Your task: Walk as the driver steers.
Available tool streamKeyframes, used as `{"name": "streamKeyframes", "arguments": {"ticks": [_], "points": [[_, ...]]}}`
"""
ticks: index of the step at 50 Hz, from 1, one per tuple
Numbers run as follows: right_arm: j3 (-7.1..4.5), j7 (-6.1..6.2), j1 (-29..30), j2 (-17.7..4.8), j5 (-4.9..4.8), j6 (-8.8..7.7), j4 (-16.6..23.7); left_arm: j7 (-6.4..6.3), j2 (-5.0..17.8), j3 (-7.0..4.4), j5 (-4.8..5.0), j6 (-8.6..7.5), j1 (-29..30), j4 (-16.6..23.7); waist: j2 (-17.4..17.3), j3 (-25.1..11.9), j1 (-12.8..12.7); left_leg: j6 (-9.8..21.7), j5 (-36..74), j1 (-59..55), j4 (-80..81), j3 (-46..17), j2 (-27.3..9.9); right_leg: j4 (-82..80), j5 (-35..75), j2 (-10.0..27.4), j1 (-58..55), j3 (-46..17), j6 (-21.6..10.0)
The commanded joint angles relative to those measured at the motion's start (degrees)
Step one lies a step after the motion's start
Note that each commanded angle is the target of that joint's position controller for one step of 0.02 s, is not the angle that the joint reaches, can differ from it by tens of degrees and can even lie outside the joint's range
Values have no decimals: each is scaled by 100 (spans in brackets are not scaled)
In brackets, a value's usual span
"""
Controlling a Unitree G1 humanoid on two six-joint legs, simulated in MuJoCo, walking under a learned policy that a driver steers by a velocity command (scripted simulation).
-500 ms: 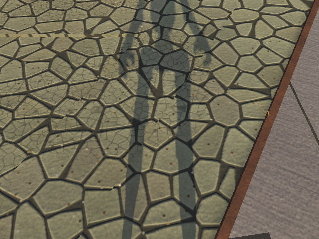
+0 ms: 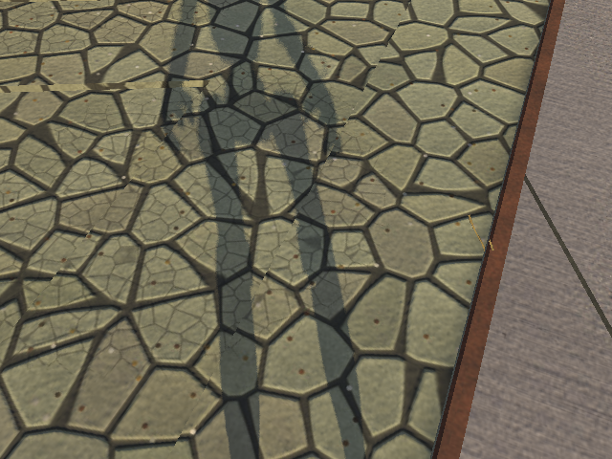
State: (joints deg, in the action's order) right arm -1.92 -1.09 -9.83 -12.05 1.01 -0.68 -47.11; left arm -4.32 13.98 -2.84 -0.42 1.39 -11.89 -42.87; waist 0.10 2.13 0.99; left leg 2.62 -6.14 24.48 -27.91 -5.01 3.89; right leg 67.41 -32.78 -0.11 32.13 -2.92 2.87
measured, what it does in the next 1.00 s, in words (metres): steps on the spot, turning left: right foot 0.04 m higher, then left foot 0.04 m lower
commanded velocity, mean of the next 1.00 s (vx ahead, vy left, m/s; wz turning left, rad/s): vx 0.05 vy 0.00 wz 0.52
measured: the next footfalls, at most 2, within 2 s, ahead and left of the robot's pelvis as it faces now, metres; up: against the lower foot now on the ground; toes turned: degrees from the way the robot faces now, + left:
right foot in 0.18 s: +0.08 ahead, -0.16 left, +0.04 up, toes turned +8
left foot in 0.56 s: +0.00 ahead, +0.11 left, +0.00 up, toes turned +20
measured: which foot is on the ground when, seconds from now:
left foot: down 0.00-0.20, up 0.22-0.54, down 0.56-1.00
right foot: up 0.00-0.16, down 0.18-0.56, up 0.58-1.00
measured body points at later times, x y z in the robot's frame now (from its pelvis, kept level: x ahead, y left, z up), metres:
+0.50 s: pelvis +0.00 -0.02 +0.03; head +0.03 -0.01 +0.48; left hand +0.04 +0.30 -0.07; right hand +0.25 -0.23 -0.06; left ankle -0.03 +0.11 -0.69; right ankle +0.04 -0.16 -0.69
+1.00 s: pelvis +0.00 +0.00 +0.01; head +0.00 +0.02 +0.45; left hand -0.01 +0.31 -0.08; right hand +0.27 -0.14 -0.08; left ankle -0.04 +0.10 -0.73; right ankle +0.08 -0.13 -0.69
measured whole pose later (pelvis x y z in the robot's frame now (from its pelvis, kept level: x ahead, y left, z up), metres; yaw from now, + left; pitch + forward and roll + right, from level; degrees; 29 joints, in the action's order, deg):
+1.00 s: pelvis +0.00 +0.00 +0.01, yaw +34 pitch +4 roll -2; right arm -3.0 1.5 -12.4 -15.1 -0.6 2.1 -35.3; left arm -1.4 15.1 -3.8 0.2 -2.3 -10.4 -36.0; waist -0.6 -3.1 1.2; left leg 2.6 -12.7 20.4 -29.8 -13.5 5.7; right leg 49.4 -22.7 -1.4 27.6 -3.2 2.0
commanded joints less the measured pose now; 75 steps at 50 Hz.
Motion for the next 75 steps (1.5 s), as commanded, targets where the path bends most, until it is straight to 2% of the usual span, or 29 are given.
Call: {"name": "streamKeyframes", "arguments": {"ticks": [1,9,10,11,12,13,16,21,25,27,28,29,30,31,34,40,44,50,51,53,54,55,57,59,64,71,73,74,75], "points": [[-360,150,112,-1184,-66,33,565,-108,386,-113,-11,-72,-507,273,-894,-1234,-123,883,1188,-1286,905,-1863,-1413,-446,277,-60,107,51,-16],[-403,250,94,-1036,-201,274,878,79,526,-204,57,-223,-788,281,-1067,-908,-346,456,-411,-287,971,-1845,-954,-3264,1564,-202,-1583,169,-416],[-387,258,45,-870,-238,254,1072,107,1120,-373,-108,-214,-915,282,185,-869,-222,100,-1348,655,297,-1211,-330,-3678,2028,741,-2096,-1037,-956],[-370,203,282,-806,-229,167,1278,104,1292,-475,-329,-208,-930,328,1701,-818,-322,-253,-2456,1474,-1309,-270,318,-4407,2643,2079,-2117,-2589,-1858],[-452,111,467,-1023,-105,84,1275,49,1060,-405,-428,-313,-582,607,1469,-850,-416,-447,-2934,1681,-2977,-563,94,-4390,3535,2529,-1893,-3060,-2271],[-528,85,193,-1142,-142,121,1129,22,891,-354,-321,-362,-196,754,894,-841,-187,-446,-2723,1598,-3708,-580,68,-4285,3943,2302,-1786,-2495,-2048],[-489,191,-269,-1018,-162,359,930,68,798,-324,29,-326,308,781,446,-509,70,-580,-1779,1369,-4374,-138,-159,-4172,4292,1683,-1611,-1025,-1446],[-293,-7,433,-647,-268,435,1421,33,1022,-421,36,-146,34,723,963,-610,-317,-671,-1054,599,-2054,397,-397,-4013,3408,1520,-1901,-54,-1237],[-399,-174,288,-852,-307,452,1472,70,1198,-494,149,-167,4,660,1071,-694,-327,-391,-538,-430,-542,775,-316,-3535,2777,1824,-1621,-17,-1083],[-474,-114,-371,-808,-259,447,1152,106,943,-413,142,-217,27,574,723,-748,-89,-96,330,-1603,594,1055,-15,-2735,2590,1584,-1071,403,-713],[-576,-57,-699,-1073,-256,404,1060,153,604,-319,-17,-220,-107,548,-70,-769,-21,73,1334,-2508,554,422,-419,-1346,1601,1179,-138,960,-329],[-690,7,-769,-1846,-107,306,1260,198,247,-200,-268,-204,-48,817,-1592,-665,-195,708,4519,-3091,-25,-1683,-2052,970,-1123,609,1668,1072,158],[-680,-49,-834,-2023,28,204,1403,165,573,-260,-97,-248,75,962,-1217,-1329,121,1708,5049,-2764,116,-2215,-2651,1969,-985,403,1772,265,268],[-699,-84,-519,-2065,101,145,1389,77,808,-304,89,-256,372,1099,-1028,-1274,117,1861,3417,-2430,472,-2384,-2548,2164,-461,330,1947,39,196],[-419,86,271,-1361,-131,204,1490,-141,845,-358,-57,-102,420,934,-669,-710,-160,1129,1639,-1391,611,-1732,-1764,1858,758,397,1690,-150,64],[-340,359,51,-1260,-87,190,1409,-40,625,-249,-64,-190,369,1052,-674,-1142,-98,1126,1947,-1710,464,-1909,-1563,1308,1277,48,1428,-260,131],[-362,362,-42,-1238,-188,206,1482,117,551,-200,-12,-280,484,1171,-896,-953,4,1005,-1725,-1548,965,-2355,-1243,-213,1423,79,1207,-167,58],[-396,230,-13,-1307,-192,192,1634,379,658,-316,137,-584,168,1100,-1183,-573,-162,922,-2946,-302,1022,-2568,-886,-2806,1078,-321,-1208,212,-184],[-372,223,66,-1227,-226,194,1656,398,654,-361,166,-617,-154,982,-1131,-489,-387,795,-3207,31,898,-2561,-730,-3466,1422,-303,-1867,245,-281],[-248,238,636,-729,-443,102,2102,412,1533,-662,-55,-688,-1271,565,1405,-481,-792,36,-2984,2416,-1435,-930,219,-4860,-769,1686,-3407,-2795,-1392],[-297,185,1067,-885,-405,-12,2194,418,1489,-664,-119,-783,-1063,635,1367,4,-818,-45,-2412,2957,-2535,-928,-81,-5274,-829,2393,-3053,-3888,-1763],[-389,169,980,-1103,-336,-13,2064,383,1218,-577,-80,-801,-697,733,763,123,-558,-48,-1993,2808,-2989,-879,-264,-5211,-522,2286,-2708,-3442,-1709],[-433,114,409,-1163,-219,45,1810,311,940,-488,128,-728,-289,718,689,109,-252,-152,-1246,2481,-3292,-502,-494,-5284,306,1884,-2633,-2209,-1306],[-404,16,365,-979,-209,63,1710,290,831,-416,66,-707,-292,625,691,87,-234,-196,-614,2041,-3461,-79,-486,-5429,1087,1540,-2406,-1177,-1021],[-322,-146,934,-716,-234,88,1794,338,1132,-487,92,-739,-628,360,761,100,-439,-263,66,1497,-1969,329,-525,-5442,1669,1491,-2591,4,-866],[-448,-241,702,-973,-213,159,1729,459,1525,-644,383,-737,-334,272,594,73,-120,179,-54,-176,-305,653,-603,-4785,2981,1587,-2678,867,-659],[-701,-154,-729,-1357,-160,187,1232,470,1181,-550,323,-810,-323,260,-64,-634,486,488,541,-2340,230,808,-279,-2524,3719,1061,-1838,1205,-571],[-764,-79,-1233,-1683,-140,147,1132,498,633,-380,78,-871,-329,479,-1441,-682,511,833,1397,-3745,10,-395,-1074,-17,470,465,131,1173,-413],[-632,-99,-1184,-2018,-194,10,1418,533,336,-191,-167,-952,-1121,616,-1995,-1250,-97,1393,2672,-4302,-636,-1949,-1778,1225,-438,353,1237,292,-398]]}}
Keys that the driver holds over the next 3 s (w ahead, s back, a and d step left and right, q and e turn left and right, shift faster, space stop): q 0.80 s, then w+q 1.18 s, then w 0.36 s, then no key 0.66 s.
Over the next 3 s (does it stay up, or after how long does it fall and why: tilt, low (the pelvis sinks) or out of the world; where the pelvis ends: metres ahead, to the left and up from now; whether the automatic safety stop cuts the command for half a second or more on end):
stays up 0.33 0.77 -0.02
